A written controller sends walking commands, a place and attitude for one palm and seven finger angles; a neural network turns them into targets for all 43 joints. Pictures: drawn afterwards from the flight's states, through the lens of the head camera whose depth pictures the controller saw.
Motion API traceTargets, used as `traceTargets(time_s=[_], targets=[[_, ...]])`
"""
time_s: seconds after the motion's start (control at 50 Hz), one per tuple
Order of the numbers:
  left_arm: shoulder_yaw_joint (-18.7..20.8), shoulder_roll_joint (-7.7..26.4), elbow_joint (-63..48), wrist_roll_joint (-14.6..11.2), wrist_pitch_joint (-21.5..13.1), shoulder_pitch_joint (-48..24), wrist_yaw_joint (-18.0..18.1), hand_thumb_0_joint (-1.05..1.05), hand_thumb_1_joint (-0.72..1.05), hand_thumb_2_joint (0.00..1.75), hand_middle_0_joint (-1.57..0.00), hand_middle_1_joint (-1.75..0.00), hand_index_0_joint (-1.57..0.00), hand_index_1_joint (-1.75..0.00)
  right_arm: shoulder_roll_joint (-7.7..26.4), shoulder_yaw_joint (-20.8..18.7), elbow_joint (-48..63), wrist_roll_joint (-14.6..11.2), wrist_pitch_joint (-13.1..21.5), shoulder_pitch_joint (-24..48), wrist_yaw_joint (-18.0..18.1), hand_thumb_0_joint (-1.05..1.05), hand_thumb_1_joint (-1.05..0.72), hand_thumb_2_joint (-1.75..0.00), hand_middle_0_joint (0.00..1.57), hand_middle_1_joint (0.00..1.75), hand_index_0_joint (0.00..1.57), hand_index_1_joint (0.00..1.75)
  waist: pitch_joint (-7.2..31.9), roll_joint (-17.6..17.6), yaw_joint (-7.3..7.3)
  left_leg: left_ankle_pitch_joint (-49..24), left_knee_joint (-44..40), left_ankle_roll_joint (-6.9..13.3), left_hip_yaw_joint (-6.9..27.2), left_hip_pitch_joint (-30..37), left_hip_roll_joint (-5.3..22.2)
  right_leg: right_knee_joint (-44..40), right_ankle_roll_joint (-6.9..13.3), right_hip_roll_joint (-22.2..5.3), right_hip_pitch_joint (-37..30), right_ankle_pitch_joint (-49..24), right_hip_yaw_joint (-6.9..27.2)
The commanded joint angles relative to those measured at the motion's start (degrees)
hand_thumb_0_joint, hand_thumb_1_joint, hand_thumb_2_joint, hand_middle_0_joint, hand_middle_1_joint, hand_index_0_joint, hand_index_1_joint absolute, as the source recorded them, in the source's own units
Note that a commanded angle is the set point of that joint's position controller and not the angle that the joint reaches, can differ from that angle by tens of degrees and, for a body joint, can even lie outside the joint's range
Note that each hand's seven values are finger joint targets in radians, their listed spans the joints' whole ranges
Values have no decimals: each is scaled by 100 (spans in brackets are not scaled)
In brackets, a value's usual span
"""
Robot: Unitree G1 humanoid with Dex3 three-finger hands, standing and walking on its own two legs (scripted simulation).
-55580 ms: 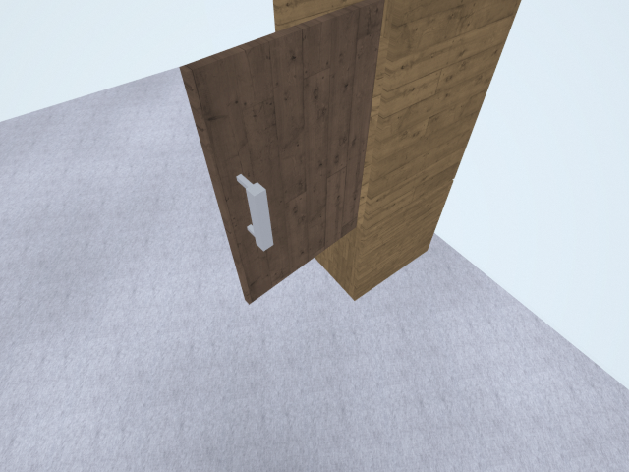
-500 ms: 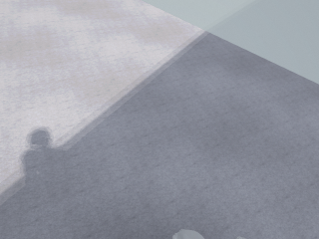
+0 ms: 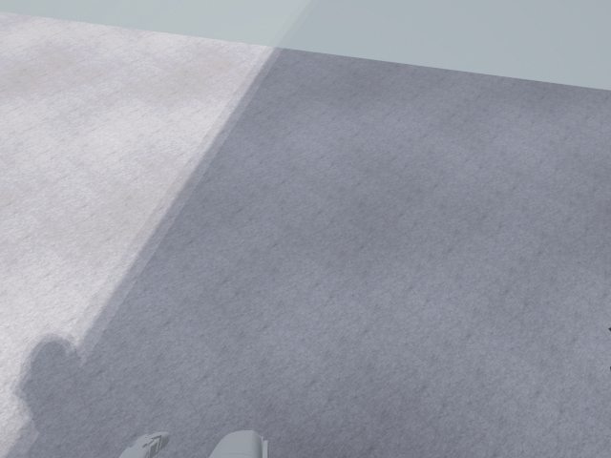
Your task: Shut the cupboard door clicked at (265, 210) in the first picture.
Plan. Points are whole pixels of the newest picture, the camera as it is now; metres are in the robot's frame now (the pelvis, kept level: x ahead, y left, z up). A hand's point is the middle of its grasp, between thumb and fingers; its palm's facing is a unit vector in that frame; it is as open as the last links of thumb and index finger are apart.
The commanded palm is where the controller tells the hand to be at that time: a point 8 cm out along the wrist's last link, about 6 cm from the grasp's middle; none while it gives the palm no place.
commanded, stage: turn to face it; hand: left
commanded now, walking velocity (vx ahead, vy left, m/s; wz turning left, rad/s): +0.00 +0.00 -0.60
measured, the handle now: out of the picture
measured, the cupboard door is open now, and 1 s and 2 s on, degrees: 40 40 40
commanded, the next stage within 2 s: take the last steps up to it in 1.76 s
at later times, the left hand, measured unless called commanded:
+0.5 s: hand (163, 434) +0.17 +0.23 -0.17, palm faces -0.27 -0.94 -0.21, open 7.4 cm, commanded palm none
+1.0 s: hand (243, 394) +0.23 +0.12 -0.16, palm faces -0.56 -0.80 -0.22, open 7.4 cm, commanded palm none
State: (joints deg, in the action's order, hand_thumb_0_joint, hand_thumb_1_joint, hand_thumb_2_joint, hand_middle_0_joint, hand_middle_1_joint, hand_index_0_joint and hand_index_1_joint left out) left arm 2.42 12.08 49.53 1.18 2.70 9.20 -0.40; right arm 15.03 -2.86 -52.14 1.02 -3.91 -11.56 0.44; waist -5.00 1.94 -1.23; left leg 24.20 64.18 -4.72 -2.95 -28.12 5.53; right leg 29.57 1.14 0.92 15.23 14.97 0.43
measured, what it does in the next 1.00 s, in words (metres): steps on the spot, turning right: left foot, then right foot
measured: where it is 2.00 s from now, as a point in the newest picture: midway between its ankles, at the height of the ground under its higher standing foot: outside the picture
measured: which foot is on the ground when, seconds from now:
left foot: up 0.00-0.20, down 0.22-0.66, up 0.68-1.00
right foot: down 0.00-0.22, up 0.24-0.64, down 0.66-1.00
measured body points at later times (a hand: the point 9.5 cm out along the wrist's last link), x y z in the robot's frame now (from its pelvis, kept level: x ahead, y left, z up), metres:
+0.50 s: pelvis +0.03 +0.05 +0.01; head +0.09 +0.06 +0.45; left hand +0.19 +0.28 -0.15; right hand +0.02 -0.21 -0.12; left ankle +0.03 +0.15 -0.74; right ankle -0.05 -0.09 -0.65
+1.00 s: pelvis +0.05 +0.01 +0.00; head +0.09 -0.03 +0.45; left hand +0.26 +0.16 -0.14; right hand -0.02 -0.27 -0.13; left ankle +0.13 +0.13 -0.68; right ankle -0.02 -0.08 -0.74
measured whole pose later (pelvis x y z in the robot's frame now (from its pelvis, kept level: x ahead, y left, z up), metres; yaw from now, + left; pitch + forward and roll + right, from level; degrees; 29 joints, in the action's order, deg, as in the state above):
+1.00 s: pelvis +0.05 +0.01 +0.00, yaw -35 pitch +2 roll +0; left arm 2.4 11.6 50.8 1.5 2.4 10.6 -0.8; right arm 14.8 -2.6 -50.3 0.8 -3.2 -8.7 0.5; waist -4.4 0.2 0.0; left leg 23.1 53.2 -5.7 -0.5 -27.1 4.4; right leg 27.1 1.1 2.4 14.4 14.5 5.2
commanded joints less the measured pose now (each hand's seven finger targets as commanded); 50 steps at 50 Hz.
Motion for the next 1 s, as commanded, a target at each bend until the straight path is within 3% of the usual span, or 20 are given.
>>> traceTargets(time_s=[0.0,0.1,0.14,0.16,0.18,0.2,0.22,0.26,0.32,0.5,0.56,0.6,0.62,0.64,0.66,0.68,0.72,0.76,0.8,0.98], targets=[[366,1247,-379,24,-158,53,73,0,90,90,-20,-30,-20,-30,424,-142,555,-3,169,73,29,0,-90,-90,20,30,20,30,682,-874,137,-205,-615,-62,172,-133,-87,-1072,886,-1249,-499,-1411,1462],[431,1326,-326,59,-114,127,43,0,90,90,-20,-30,-20,-30,351,-113,701,-67,276,155,83,0,-90,-90,20,30,20,30,758,-1162,192,85,-2144,11,147,449,-325,-756,947,-1248,-430,-1865,1991],[439,1304,-357,16,-73,-103,41,0,90,90,-20,-30,-20,-30,385,-105,560,-85,325,-330,132,0,-90,-90,20,30,20,30,839,-1147,-74,-686,-3263,45,133,1322,-410,-402,654,-1039,32,-1763,1976],[406,1140,-407,-29,-48,-197,34,0,90,90,-20,-30,-20,-30,533,-121,474,-80,387,-600,153,0,-90,-90,20,30,20,30,986,-801,-187,-1210,-4091,86,226,2127,-244,-34,356,-710,504,-1322,1720],[340,767,-493,-95,-21,-17,4,0,90,90,-20,-30,-20,-30,1035,-197,465,-14,455,-672,175,0,-90,-90,20,30,20,30,1111,687,-171,-1333,-4815,413,1425,2766,955,931,-1,73,1320,110,1070],[294,670,-571,-72,-26,-10,-30,0,90,90,-20,-30,-20,-30,1395,-264,568,9,414,-708,177,0,-90,-90,20,30,20,30,994,1723,-165,-2051,-4875,933,2346,2598,2046,2239,-268,294,1751,2024,266],[335,818,-567,-25,8,-75,-44,0,90,90,-20,-30,-20,-30,1342,-208,657,71,376,-580,189,0,-90,-90,20,30,20,30,767,1190,-154,-2143,-4840,1299,2262,1983,2240,3082,-263,33,1604,2031,394],[433,898,-325,38,53,82,-113,0,90,90,-20,-30,-20,-30,931,-103,750,79,423,-42,236,0,-90,-90,20,30,20,30,561,1016,134,-2850,-4722,1158,1436,1811,1660,3806,-385,-100,1701,1402,336],[393,743,-246,1,84,103,-185,0,90,90,-20,-30,-20,-30,789,-68,740,65,428,-56,251,0,-90,-90,20,30,20,30,596,766,139,-3714,-4395,1070,470,2227,1290,3966,-483,-172,1818,1002,94],[285,519,-438,-1,77,-526,-223,0,90,90,-20,-30,-20,-30,878,-211,355,67,393,-656,181,0,-90,-90,20,30,20,30,680,918,-178,-4079,-4083,1169,-179,2757,1513,2197,-442,-289,1420,1001,-435],[265,524,-406,-8,20,-385,-206,0,90,90,-20,-30,-20,-30,1009,-279,337,66,379,-491,137,0,-90,-90,20,30,20,30,823,1120,-105,-4183,-3733,1083,-353,2681,1607,1249,-298,-182,815,919,-593],[286,649,-299,-3,-35,9,-184,0,90,90,-20,-30,-20,-30,1033,-305,338,26,359,-381,99,0,-90,-90,20,30,20,30,908,835,150,-3913,-3154,768,-648,2308,1466,149,-176,-54,-53,-31,-711],[329,869,-137,13,-84,524,-152,0,90,90,-20,-30,-20,-30,986,-303,382,-23,358,-274,71,0,-90,-90,20,30,20,30,1111,319,434,-3466,-2379,513,-888,1831,1245,-526,-38,-226,-916,-894,-449],[441,1495,-17,64,-168,961,-67,0,90,90,-20,-30,-20,-30,560,-208,593,-71,335,-145,41,0,-90,-90,20,30,20,30,1180,-1414,647,-752,-1099,150,-1103,278,496,-868,490,-1512,-1994,-2533,1376],[500,1809,78,-17,-155,1116,11,0,90,90,-20,-30,-20,-30,423,-138,812,-49,274,200,75,0,-90,-90,20,30,20,30,975,-1897,694,1531,0,17,-566,-584,-58,-801,1106,-2358,-1732,-4325,2356],[475,1768,25,-40,-144,981,67,0,90,90,-20,-30,-20,-30,516,-115,776,-68,189,113,117,0,-90,-90,20,30,20,30,898,-1481,570,1241,501,85,118,-637,111,-959,1339,-2412,-1338,-3307,2210],[417,1375,-177,-31,-122,221,126,0,90,90,-20,-30,-20,-30,523,-158,640,-22,170,242,108,0,-90,-90,20,30,20,30,423,-1605,307,414,619,37,325,-911,213,-1115,1021,-1757,-945,-2324,1933],[327,1151,-310,-42,-168,-68,109,0,90,90,-20,-30,-20,-30,537,-155,520,12,168,41,51,0,-90,-90,20,30,20,30,550,-1375,88,-136,357,-43,314,-570,192,-1018,806,-1365,-689,-2461,1290],[336,1170,-307,-18,-201,-49,95,0,90,90,-20,-30,-20,-30,493,-143,465,0,165,-48,32,0,-90,-90,20,30,20,30,742,-1137,53,-301,7,-84,231,-305,85,-929,752,-1204,-697,-2497,1126],[430,1332,-255,40,-151,220,68,0,90,90,-20,-30,-20,-30,421,-99,745,-62,272,390,86,0,-90,-90,20,30,20,30,800,-1154,247,38,-1902,-54,214,163,-282,-682,993,-1232,-754,-2577,2031]])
